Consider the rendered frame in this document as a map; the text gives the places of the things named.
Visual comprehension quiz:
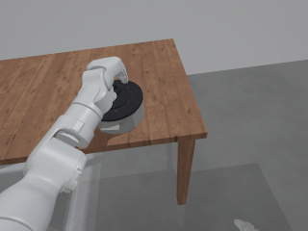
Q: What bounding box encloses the table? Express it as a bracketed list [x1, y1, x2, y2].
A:
[0, 38, 208, 205]

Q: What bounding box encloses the left robot forearm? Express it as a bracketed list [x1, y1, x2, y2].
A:
[23, 64, 115, 176]

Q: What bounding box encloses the lid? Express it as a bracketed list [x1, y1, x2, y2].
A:
[101, 79, 143, 122]

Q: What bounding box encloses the robot left hand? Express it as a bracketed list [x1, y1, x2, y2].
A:
[87, 56, 129, 102]

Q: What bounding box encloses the robot right hand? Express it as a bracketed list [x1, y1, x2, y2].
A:
[234, 219, 259, 231]

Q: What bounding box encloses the pot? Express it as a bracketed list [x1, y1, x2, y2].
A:
[97, 101, 144, 135]

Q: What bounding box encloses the robot left upper arm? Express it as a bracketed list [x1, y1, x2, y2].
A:
[0, 137, 87, 231]

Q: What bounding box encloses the knob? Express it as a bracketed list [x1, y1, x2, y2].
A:
[113, 85, 120, 97]

